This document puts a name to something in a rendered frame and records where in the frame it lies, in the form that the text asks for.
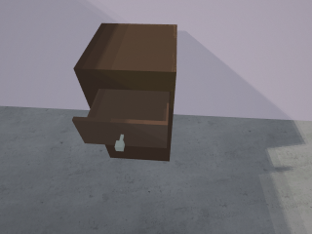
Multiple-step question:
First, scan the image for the drawer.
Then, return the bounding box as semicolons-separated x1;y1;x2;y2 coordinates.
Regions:
72;89;170;148

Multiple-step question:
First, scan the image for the handle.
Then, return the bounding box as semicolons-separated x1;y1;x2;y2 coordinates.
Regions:
114;135;125;152

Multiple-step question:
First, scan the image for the cabinet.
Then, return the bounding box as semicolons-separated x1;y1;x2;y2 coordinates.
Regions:
73;23;177;162

